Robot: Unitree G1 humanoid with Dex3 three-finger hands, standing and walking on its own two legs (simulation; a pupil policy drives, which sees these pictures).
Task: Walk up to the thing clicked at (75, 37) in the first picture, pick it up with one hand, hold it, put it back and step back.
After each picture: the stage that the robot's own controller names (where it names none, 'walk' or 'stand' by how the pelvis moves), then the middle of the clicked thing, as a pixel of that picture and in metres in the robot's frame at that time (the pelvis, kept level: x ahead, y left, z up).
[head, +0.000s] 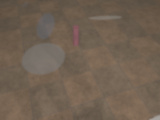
stand; (75, 35) +1.43 +0.04 -0.66
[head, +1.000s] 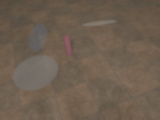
walk; (68, 45) +1.29 +0.22 -0.64
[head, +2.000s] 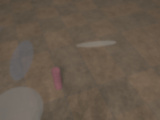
walk; (57, 79) +0.82 +0.24 -0.64
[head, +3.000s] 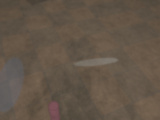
walk; (54, 113) +0.50 +0.16 -0.64
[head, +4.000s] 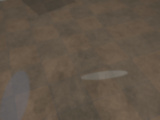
stand; out of the picture +0.38 +0.15 -0.65
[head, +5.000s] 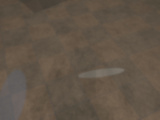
stand; out of the picture +0.37 +0.15 -0.66
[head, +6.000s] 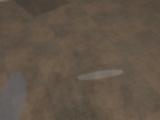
stand; out of the picture +0.38 +0.16 -0.66
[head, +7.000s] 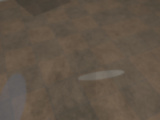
stand; out of the picture +0.36 +0.16 -0.66
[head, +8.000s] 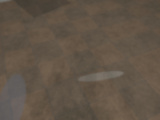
stand; out of the picture +0.36 +0.16 -0.66
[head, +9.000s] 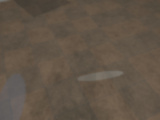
stand; out of the picture +0.37 +0.16 -0.66
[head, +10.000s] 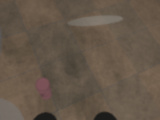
go down; (44, 89) +0.41 +0.16 -0.46
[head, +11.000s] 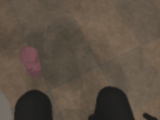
go down; (32, 64) +0.45 +0.18 -0.29
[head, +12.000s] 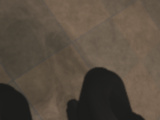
close in; out of the picture +0.45 +0.22 -0.18
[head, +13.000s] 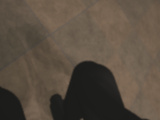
close; out of the picture +0.44 +0.24 -0.17
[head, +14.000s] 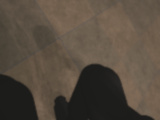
lift; out of the picture +0.39 +0.23 -0.16
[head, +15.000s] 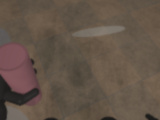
lift; (23, 80) +0.33 +0.17 +0.04
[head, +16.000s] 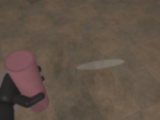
hold; (31, 86) +0.32 +0.16 +0.06
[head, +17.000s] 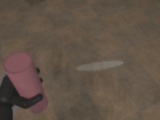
hold; (30, 87) +0.32 +0.17 +0.05
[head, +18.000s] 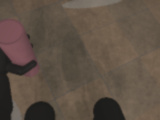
crouch; (22, 54) +0.43 +0.17 -0.03
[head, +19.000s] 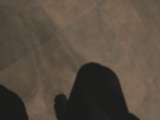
lower; out of the picture +0.44 +0.26 -0.17
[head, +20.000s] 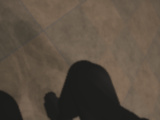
lower; out of the picture +0.45 +0.27 -0.17
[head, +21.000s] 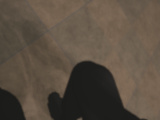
lower; out of the picture +0.45 +0.27 -0.17
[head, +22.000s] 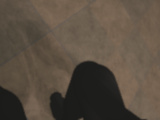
lower; out of the picture +0.44 +0.27 -0.17
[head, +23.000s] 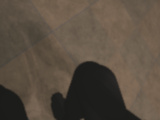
loosen; out of the picture +0.44 +0.26 -0.17
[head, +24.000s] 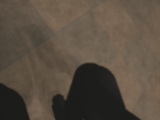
open; out of the picture +0.43 +0.24 -0.17
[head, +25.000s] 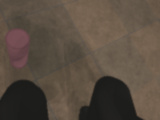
stand; (18, 52) +0.45 +0.20 -0.21
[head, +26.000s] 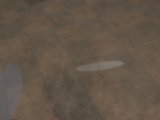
stand; out of the picture +0.38 +0.13 -0.58
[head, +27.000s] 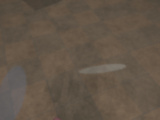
stand; out of the picture +0.39 +0.14 -0.60
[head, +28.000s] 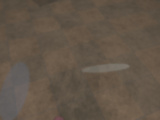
stand; out of the picture +0.38 +0.14 -0.61
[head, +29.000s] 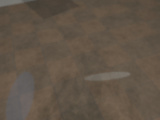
walk; out of the picture +0.40 +0.13 -0.66
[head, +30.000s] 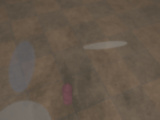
walk; (67, 95) +0.56 +0.09 -0.64
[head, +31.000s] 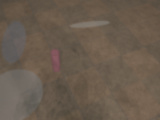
walk; (55, 61) +0.86 +0.19 -0.63
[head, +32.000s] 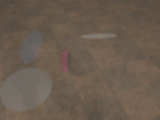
stand; (65, 62) +1.06 +0.15 -0.64
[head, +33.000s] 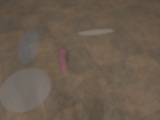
stand; (63, 60) +1.05 +0.17 -0.66
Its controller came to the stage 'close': yes
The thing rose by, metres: 0.69
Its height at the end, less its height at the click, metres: +0.00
